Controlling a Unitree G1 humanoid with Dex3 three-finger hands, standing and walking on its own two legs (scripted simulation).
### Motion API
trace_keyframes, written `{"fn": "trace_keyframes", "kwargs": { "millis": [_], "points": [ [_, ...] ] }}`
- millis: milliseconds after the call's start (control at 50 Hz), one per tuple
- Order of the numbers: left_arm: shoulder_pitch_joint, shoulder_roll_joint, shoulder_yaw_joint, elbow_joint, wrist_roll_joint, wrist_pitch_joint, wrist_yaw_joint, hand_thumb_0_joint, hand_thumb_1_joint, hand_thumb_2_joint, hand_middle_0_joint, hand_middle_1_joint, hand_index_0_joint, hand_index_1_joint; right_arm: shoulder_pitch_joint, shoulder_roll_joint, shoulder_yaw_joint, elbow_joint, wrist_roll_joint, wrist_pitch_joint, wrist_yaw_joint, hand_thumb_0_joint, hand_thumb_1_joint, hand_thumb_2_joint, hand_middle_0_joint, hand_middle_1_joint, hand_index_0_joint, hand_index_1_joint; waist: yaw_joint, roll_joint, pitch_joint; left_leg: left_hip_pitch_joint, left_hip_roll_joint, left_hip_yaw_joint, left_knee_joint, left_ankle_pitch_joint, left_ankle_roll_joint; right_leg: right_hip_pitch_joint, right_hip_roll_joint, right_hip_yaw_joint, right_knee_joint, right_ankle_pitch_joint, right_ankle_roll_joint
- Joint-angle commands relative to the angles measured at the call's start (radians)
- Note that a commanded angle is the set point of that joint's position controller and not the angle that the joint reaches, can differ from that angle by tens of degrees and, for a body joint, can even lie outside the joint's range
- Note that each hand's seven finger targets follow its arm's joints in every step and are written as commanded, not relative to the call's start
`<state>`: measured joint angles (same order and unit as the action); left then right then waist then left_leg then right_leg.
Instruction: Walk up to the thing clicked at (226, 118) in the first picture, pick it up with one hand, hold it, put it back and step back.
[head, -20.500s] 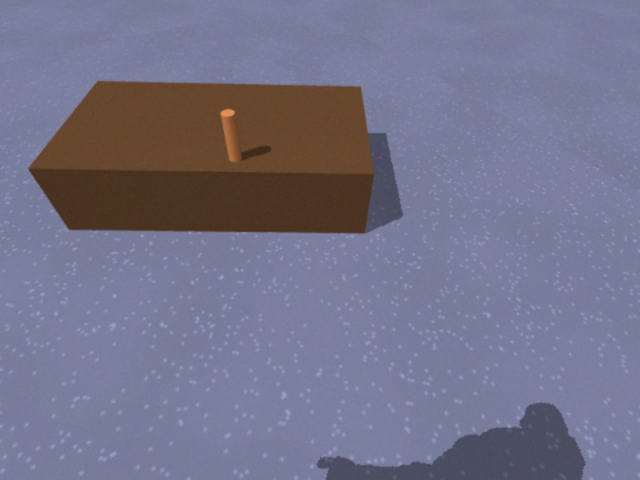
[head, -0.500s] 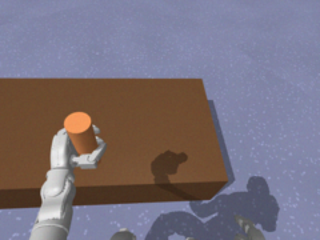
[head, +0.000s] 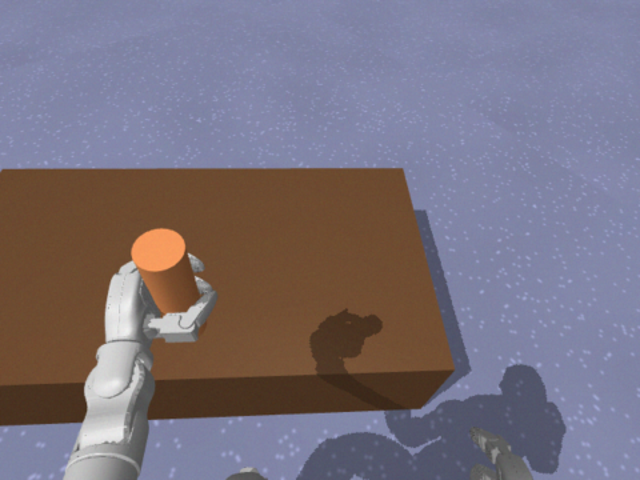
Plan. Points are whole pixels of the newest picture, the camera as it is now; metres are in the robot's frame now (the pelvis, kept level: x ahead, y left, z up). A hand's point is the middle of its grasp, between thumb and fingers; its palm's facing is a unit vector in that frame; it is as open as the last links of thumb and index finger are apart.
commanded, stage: hold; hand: left
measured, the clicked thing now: (176, 293) +0.33 +0.17 +0.06
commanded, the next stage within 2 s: none
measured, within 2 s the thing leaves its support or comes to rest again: neither
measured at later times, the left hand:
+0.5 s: hand (185, 296) +0.33 +0.17 +0.05, palm faces +0.07 -1.00 +0.01, open 6.9 cm
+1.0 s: hand (180, 294) +0.33 +0.17 +0.06, palm faces +0.08 -1.00 +0.01, open 6.9 cm
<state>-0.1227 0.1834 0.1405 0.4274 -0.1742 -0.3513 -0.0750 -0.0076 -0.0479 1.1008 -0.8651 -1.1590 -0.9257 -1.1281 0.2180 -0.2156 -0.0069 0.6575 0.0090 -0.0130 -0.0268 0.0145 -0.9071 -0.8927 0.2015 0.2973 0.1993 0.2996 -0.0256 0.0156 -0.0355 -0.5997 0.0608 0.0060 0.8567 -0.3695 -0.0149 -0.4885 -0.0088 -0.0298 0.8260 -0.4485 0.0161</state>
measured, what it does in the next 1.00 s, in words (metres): stands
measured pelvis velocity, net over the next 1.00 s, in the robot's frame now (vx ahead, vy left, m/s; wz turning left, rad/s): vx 0.00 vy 0.01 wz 0.00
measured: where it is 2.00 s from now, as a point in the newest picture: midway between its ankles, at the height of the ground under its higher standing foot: outside the picture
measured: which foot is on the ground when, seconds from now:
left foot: down 0.00-1.00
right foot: down 0.00-1.00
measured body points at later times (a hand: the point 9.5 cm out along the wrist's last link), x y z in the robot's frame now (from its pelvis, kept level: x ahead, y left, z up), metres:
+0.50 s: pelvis +0.00 +0.00 +0.00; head +0.04 +0.01 +0.45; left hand +0.32 +0.22 +0.06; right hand +0.14 -0.24 -0.10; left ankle +0.04 +0.13 -0.70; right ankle -0.02 -0.13 -0.70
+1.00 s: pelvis +0.00 +0.01 +0.01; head +0.04 +0.01 +0.45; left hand +0.32 +0.22 +0.06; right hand +0.13 -0.24 -0.10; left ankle +0.04 +0.13 -0.70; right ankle -0.02 -0.13 -0.70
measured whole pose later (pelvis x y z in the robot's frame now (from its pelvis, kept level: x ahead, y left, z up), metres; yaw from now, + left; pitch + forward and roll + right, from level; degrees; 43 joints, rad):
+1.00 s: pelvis +0.00 +0.01 +0.01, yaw +0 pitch +5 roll -2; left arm -0.14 0.18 0.13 0.45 -0.17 -0.36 -0.06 -0.01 -0.05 1.11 -0.87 -1.15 -0.93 -1.13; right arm 0.22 -0.21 -0.01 0.67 0.01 -0.02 -0.02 0.01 -0.90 -0.90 0.20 0.30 0.20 0.30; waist -0.02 0.01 -0.02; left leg -0.55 0.05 0.01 0.81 -0.35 -0.01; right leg -0.44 -0.01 -0.02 0.78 -0.42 0.02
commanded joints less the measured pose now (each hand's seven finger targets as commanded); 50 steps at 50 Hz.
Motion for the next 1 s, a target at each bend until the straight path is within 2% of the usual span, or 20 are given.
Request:
{"fn": "trace_keyframes", "kwargs": {
  "millis": [0,60,100,180,200,300,340,420,460,520,560,620,660,720,820,860,880,900,920,980],
  "points": [
    [-0.283,0.142,0.074,-0.267,-0.028,-0.087,0.004,0.000,0.488,1.301,-1.361,-1.459,-1.379,-1.452,-0.033,-0.138,-0.043,-0.129,0.002,-0.045,-0.006,0.000,-0.903,-0.899,0.200,0.300,0.200,0.300,0.006,0.000,-0.288,0.230,-0.034,0.002,-0.113,0.214,0.022,0.054,0.021,0.001,-0.137,0.307,-0.014],
    [-0.278,0.114,0.034,-0.268,-0.024,-0.081,0.000,0.000,0.487,1.307,-1.372,-1.474,-1.391,-1.467,-0.039,-0.138,-0.043,-0.131,0.005,-0.046,-0.004,0.000,-0.903,-0.899,0.200,0.300,0.200,0.300,0.001,0.002,-0.258,0.238,-0.030,-0.004,-0.135,0.190,0.018,0.037,0.026,-0.007,-0.139,0.274,-0.020],
    [-0.272,0.142,0.069,-0.246,-0.023,-0.086,0.004,0.000,0.498,1.309,-1.370,-1.466,-1.387,-1.459,-0.038,-0.138,-0.044,-0.128,0.003,-0.046,-0.003,0.000,-0.898,-0.898,0.200,0.300,0.200,0.300,0.008,0.004,-0.270,0.235,-0.031,-0.003,-0.131,0.204,0.018,0.048,0.024,-0.006,-0.136,0.285,-0.019],
    [-0.305,0.122,0.035,-0.283,-0.027,-0.093,-0.008,0.000,0.484,1.323,-1.389,-1.489,-1.405,-1.484,-0.038,-0.131,-0.039,-0.128,0.004,-0.048,-0.004,0.000,-0.909,-0.901,0.200,0.300,0.200,0.300,-0.001,0.018,-0.261,0.241,-0.035,0.005,-0.124,0.222,0.023,0.050,0.019,0.004,-0.144,0.316,-0.014],
    [-0.299,0.141,0.058,-0.277,-0.024,-0.091,-0.005,0.000,0.504,1.326,-1.382,-1.483,-1.398,-1.477,-0.038,-0.137,-0.044,-0.130,0.004,-0.047,-0.005,0.000,-0.901,-0.899,0.200,0.300,0.200,0.300,0.003,0.005,-0.279,0.247,-0.035,0.004,-0.124,0.222,0.023,0.060,0.020,0.004,-0.146,0.315,-0.014],
    [-0.308,0.106,0.022,-0.275,-0.028,-0.090,-0.011,0.000,0.522,1.316,-1.367,-1.467,-1.384,-1.461,-0.038,-0.139,-0.044,-0.125,0.004,-0.053,-0.006,0.000,-0.896,-0.898,0.200,0.300,0.200,0.300,-0.003,0.010,-0.266,0.259,-0.032,-0.002,-0.142,0.193,0.018,0.042,0.022,-0.004,-0.149,0.278,-0.020],
    [-0.295,0.137,0.053,-0.267,-0.026,-0.089,-0.004,0.000,0.532,1.305,-1.375,-1.464,-1.391,-1.457,-0.033,-0.136,-0.043,-0.123,0.004,-0.050,-0.007,0.000,-0.904,-0.900,0.200,0.300,0.200,0.300,0.004,0.004,-0.291,0.262,-0.035,0.002,-0.132,0.227,0.023,0.067,0.019,0.001,-0.153,0.318,-0.015],
    [-0.294,0.112,0.023,-0.256,-0.020,-0.089,-0.006,0.000,0.514,1.327,-1.374,-1.474,-1.389,-1.470,-0.030,-0.137,-0.044,-0.120,0.003,-0.050,-0.004,0.000,-0.899,-0.900,0.200,0.300,0.200,0.300,-0.003,-0.001,-0.265,0.262,-0.032,-0.001,-0.132,0.240,0.023,0.055,0.022,-0.004,-0.151,0.321,-0.015],
    [-0.318,0.143,0.065,-0.247,-0.021,-0.095,0.000,0.000,0.516,1.326,-1.388,-1.486,-1.404,-1.481,-0.038,-0.134,-0.044,-0.113,0.001,-0.052,-0.005,0.000,-0.901,-0.900,0.200,0.300,0.200,0.300,0.004,0.014,-0.261,0.252,-0.033,0.000,-0.133,0.223,0.023,0.049,0.019,-0.001,-0.150,0.305,-0.016],
    [-0.304,0.131,0.051,-0.258,-0.022,-0.090,0.001,0.000,0.545,1.329,-1.379,-1.478,-1.393,-1.473,-0.016,-0.137,-0.046,-0.113,0.002,-0.048,-0.002,0.000,-0.900,-0.900,0.200,0.300,0.200,0.300,0.006,0.013,-0.310,0.288,-0.030,-0.004,-0.127,0.301,0.025,0.076,0.023,-0.007,-0.143,0.370,-0.014],
    [-0.305,0.119,0.045,-0.220,-0.023,-0.087,-0.002,0.000,0.535,1.344,-1.391,-1.499,-1.408,-1.493,-0.023,-0.136,-0.045,-0.113,0.004,-0.046,-0.001,0.000,-0.899,-0.900,0.200,0.300,0.200,0.300,0.002,0.004,-0.264,0.267,-0.028,-0.005,-0.131,0.289,0.024,0.060,0.023,-0.007,-0.142,0.359,-0.015],
    [-0.327,0.136,0.054,-0.253,-0.020,-0.097,-0.003,0.000,0.540,1.334,-1.383,-1.475,-1.396,-1.472,-0.023,-0.136,-0.047,-0.117,0.000,-0.046,0.001,0.000,-0.900,-0.901,0.200,0.300,0.200,0.300,0.006,0.013,-0.305,0.278,-0.031,-0.002,-0.130,0.278,0.024,0.074,0.021,-0.003,-0.148,0.348,-0.015],
    [-0.288,0.105,0.026,-0.249,-0.022,-0.092,-0.005,0.000,0.547,1.336,-1.393,-1.490,-1.409,-1.484,-0.026,-0.137,-0.046,-0.124,0.002,-0.047,0.004,0.000,-0.901,-0.901,0.200,0.300,0.200,0.300,0.009,0.017,-0.281,0.277,-0.030,-0.001,-0.140,0.271,0.019,0.071,0.024,-0.007,-0.147,0.339,-0.019],
    [-0.292,0.105,0.019,-0.237,-0.018,-0.092,-0.009,0.000,0.540,1.332,-1.394,-1.486,-1.409,-1.481,-0.021,-0.143,-0.051,-0.117,0.000,-0.048,0.004,0.000,-0.901,-0.900,0.200,0.300,0.200,0.300,-0.004,0.009,-0.285,0.284,-0.026,-0.006,-0.132,0.301,0.022,0.059,0.026,-0.010,-0.141,0.364,-0.018],
    [-0.344,0.129,0.043,-0.272,-0.017,-0.099,0.009,0.000,0.542,1.321,-1.376,-1.470,-1.391,-1.465,-0.021,-0.136,-0.047,-0.118,0.002,-0.047,0.004,0.000,-0.902,-0.901,0.200,0.300,0.200,0.300,0.003,0.023,-0.288,0.274,-0.029,-0.005,-0.150,0.232,0.020,0.069,0.023,-0.008,-0.152,0.306,-0.021],
    [-0.356,0.116,0.029,-0.282,-0.017,-0.102,0.011,0.000,0.533,1.330,-1.379,-1.484,-1.395,-1.478,-0.019,-0.139,-0.048,-0.118,0.002,-0.047,0.003,0.000,-0.904,-0.901,0.200,0.300,0.200,0.300,-0.007,0.021,-0.287,0.294,-0.026,-0.009,-0.155,0.233,0.019,0.054,0.025,-0.012,-0.151,0.302,-0.021],
    [-0.358,0.132,0.044,-0.288,-0.016,-0.099,0.016,0.000,0.532,1.333,-1.373,-1.482,-1.389,-1.476,-0.019,-0.138,-0.047,-0.118,0.002,-0.047,0.003,0.000,-0.904,-0.902,0.200,0.300,0.200,0.300,0.004,0.038,-0.295,0.299,-0.026,-0.008,-0.153,0.251,0.018,0.057,0.025,-0.012,-0.152,0.314,-0.021],
    [-0.303,0.110,0.033,-0.211,-0.013,-0.091,0.017,0.000,0.540,1.330,-1.374,-1.479,-1.390,-1.473,-0.024,-0.138,-0.046,-0.118,0.003,-0.047,0.000,0.000,-0.900,-0.901,0.200,0.300,0.200,0.300,-0.007,-0.002,-0.248,0.269,-0.030,-0.003,-0.151,0.236,0.021,0.053,0.023,-0.010,-0.159,0.309,-0.018],
    [-0.314,0.125,0.039,-0.254,-0.010,-0.093,0.016,0.000,0.537,1.332,-1.371,-1.474,-1.386,-1.470,-0.018,-0.137,-0.047,-0.116,0.001,-0.048,0.001,0.000,-0.900,-0.901,0.200,0.300,0.200,0.300,0.007,0.008,-0.272,0.276,-0.026,-0.008,-0.157,0.236,0.020,0.068,0.024,-0.013,-0.154,0.305,-0.021],
    [-0.324,0.103,0.026,-0.218,-0.011,-0.095,0.011,0.000,0.526,1.326,-1.372,-1.480,-1.389,-1.473,-0.031,-0.141,-0.049,-0.117,0.000,-0.050,0.005,0.000,-0.899,-0.900,0.200,0.300,0.200,0.300,0.001,0.022,-0.240,0.270,-0.022,-0.013,-0.167,0.192,0.013,0.031,0.028,-0.018,-0.150,0.256,-0.026]
  ]
}}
